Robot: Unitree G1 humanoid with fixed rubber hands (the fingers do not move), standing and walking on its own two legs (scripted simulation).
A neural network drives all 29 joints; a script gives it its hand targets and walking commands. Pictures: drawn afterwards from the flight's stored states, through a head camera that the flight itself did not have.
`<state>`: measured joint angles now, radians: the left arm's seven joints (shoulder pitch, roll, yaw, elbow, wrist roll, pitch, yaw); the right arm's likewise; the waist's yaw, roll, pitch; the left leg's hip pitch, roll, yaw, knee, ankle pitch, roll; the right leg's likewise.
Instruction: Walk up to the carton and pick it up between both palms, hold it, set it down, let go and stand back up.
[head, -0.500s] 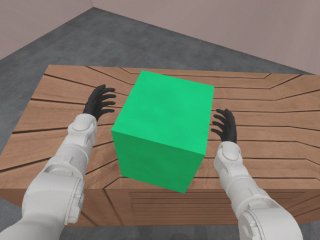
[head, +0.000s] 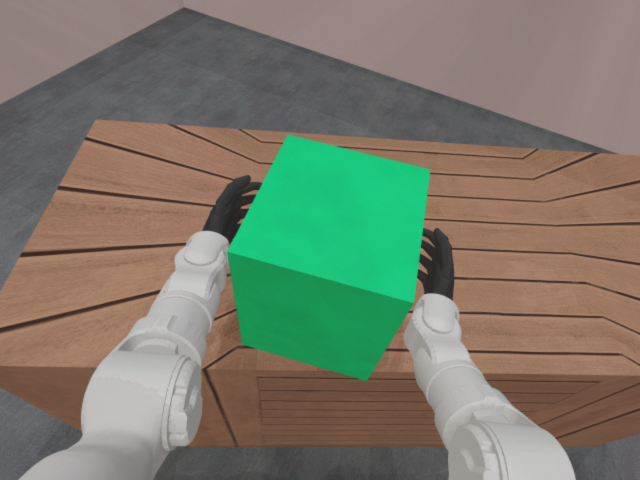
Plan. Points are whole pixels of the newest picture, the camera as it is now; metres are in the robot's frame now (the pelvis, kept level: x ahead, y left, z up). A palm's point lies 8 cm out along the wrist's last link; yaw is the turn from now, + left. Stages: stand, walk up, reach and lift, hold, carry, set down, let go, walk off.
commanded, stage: reach and lift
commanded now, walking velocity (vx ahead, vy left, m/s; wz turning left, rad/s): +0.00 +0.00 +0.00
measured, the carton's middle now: (329, 263) +0.42 -0.03 +0.00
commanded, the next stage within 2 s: none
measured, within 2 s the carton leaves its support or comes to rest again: leaves its support in 1.34 s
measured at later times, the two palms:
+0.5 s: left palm (223, 230) +0.44 +0.12 +0.05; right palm (433, 292) +0.35 -0.16 +0.02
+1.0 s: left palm (224, 231) +0.44 +0.12 +0.05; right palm (433, 293) +0.35 -0.16 +0.02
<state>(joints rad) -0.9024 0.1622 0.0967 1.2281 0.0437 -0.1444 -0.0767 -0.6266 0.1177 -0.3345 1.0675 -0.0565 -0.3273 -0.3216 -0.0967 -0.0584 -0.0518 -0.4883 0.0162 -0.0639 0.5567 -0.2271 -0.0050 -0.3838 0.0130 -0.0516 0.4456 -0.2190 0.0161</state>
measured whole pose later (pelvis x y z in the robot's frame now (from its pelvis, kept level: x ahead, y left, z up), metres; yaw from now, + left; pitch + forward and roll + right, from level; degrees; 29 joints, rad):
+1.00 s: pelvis +0.01 +0.02 +0.00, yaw +0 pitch +11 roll -4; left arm -0.90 0.07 0.32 1.24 0.31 -0.24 -0.07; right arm -0.63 0.17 -0.64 1.09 -0.28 -0.45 -0.24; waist -0.10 -0.05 -0.06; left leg -0.50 0.02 -0.06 0.52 -0.21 0.01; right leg -0.35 0.02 -0.05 0.32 -0.16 0.02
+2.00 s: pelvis -0.01 +0.01 +0.01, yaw +0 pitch +10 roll -3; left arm -0.88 0.06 0.24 1.15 0.31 -0.18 -0.01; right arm -0.61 0.10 -0.41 1.00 -0.18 -0.33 -0.27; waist -0.10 -0.01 -0.18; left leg -0.48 0.02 -0.06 0.46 -0.16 0.01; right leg -0.33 0.02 -0.05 0.25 -0.10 0.02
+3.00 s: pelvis -0.03 +0.00 +0.01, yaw +1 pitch -2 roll -2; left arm -0.80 -0.02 0.23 0.43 0.31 0.55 -0.02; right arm -0.61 0.02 -0.17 0.67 0.05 0.13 -0.22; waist -0.10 -0.06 -0.02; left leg -0.24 0.02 -0.06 0.42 -0.14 0.00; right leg -0.12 0.01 -0.05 0.26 -0.11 0.02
